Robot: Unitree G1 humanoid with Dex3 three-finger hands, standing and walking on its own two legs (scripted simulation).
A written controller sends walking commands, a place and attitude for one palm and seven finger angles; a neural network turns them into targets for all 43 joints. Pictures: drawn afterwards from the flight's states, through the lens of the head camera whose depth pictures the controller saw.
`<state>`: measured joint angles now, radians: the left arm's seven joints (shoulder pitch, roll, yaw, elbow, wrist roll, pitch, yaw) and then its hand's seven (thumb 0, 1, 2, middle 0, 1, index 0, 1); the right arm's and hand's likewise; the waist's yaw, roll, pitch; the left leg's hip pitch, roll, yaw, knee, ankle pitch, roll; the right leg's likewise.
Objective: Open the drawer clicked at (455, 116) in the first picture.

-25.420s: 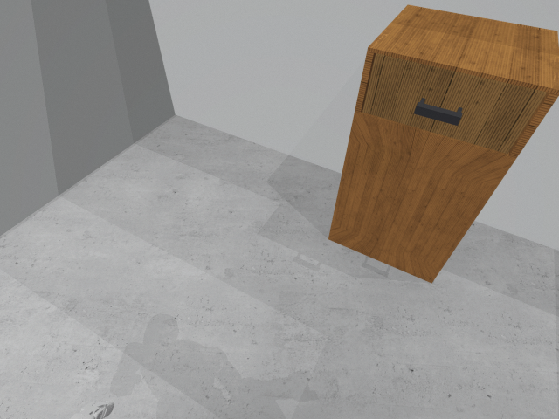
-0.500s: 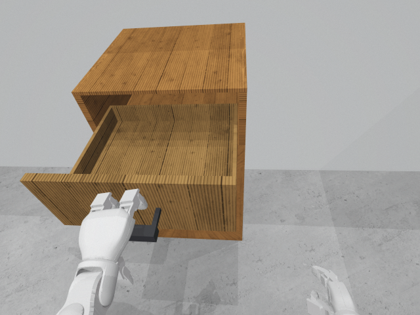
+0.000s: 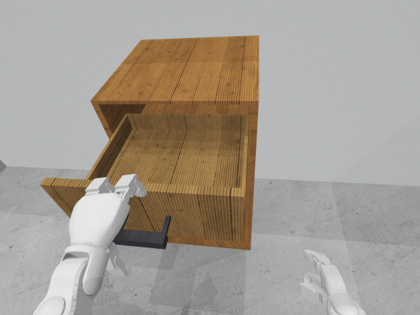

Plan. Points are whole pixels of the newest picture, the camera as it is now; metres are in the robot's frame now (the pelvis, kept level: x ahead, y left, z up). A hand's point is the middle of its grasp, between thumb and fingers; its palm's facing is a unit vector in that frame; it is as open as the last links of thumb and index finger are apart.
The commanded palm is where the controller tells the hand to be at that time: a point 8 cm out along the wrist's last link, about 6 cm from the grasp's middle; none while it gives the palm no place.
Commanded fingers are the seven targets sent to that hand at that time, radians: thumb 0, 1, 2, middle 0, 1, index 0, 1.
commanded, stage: lift the hand off the handle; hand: left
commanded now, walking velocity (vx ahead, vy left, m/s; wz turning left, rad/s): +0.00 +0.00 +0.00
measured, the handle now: (142, 228) +0.28 +0.20 +0.00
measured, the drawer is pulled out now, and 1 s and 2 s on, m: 0.29 0.29 0.29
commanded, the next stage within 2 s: draw the hand back to the body in 0.52 s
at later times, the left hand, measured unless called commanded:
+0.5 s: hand (110, 197) +0.25 +0.20 +0.15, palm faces +0.16 -0.15 -0.98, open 13.9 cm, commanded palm +0.21 +0.20 +0.20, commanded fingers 0.00 -0.50 0.30 -0.30 -1.20 -0.30 -1.20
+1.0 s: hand (89, 218) +0.22 +0.23 +0.13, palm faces +0.10 -0.14 -0.99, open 13.9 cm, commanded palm +0.18 +0.23 +0.20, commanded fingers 0.00 -0.50 0.30 -0.30 -1.20 -0.30 -1.20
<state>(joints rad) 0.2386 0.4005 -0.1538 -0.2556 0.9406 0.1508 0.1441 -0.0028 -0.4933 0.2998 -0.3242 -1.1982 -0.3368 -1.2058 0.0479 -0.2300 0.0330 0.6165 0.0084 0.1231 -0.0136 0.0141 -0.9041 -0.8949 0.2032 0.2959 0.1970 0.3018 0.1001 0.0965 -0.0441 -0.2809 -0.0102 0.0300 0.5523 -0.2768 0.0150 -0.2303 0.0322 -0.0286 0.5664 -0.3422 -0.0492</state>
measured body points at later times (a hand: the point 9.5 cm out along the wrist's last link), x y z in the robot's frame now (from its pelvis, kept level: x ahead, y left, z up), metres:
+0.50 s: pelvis +0.00 +0.01 +0.01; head -0.01 -0.05 +0.45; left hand +0.24 +0.21 +0.20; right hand +0.24 -0.18 -0.09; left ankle +0.01 +0.11 -0.73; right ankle -0.03 -0.09 -0.73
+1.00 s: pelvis -0.01 +0.01 +0.01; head -0.01 -0.04 +0.45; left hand +0.21 +0.23 +0.19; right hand +0.23 -0.19 -0.09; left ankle +0.01 +0.11 -0.73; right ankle -0.03 -0.09 -0.73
